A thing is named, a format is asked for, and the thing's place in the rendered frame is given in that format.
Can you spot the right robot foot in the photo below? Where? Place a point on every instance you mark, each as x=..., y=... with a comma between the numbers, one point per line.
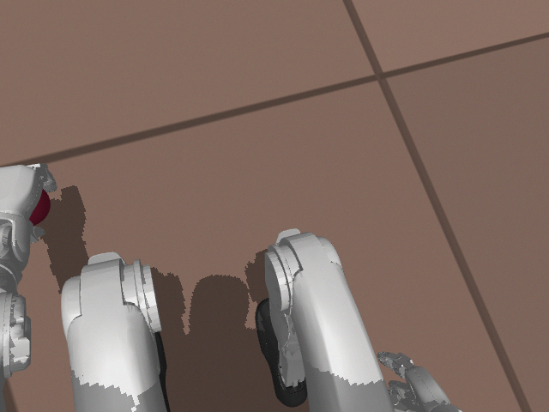
x=289, y=396

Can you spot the ball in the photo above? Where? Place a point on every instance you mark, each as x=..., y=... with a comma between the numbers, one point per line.
x=42, y=209

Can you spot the left robot foot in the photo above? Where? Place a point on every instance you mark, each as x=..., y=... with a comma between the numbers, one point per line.
x=162, y=359

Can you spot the left robot hand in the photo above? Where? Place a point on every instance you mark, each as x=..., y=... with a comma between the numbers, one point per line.
x=20, y=191

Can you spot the left robot arm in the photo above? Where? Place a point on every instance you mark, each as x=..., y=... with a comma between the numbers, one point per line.
x=15, y=326

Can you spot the right robot hand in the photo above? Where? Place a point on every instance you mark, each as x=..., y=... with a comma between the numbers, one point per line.
x=421, y=393

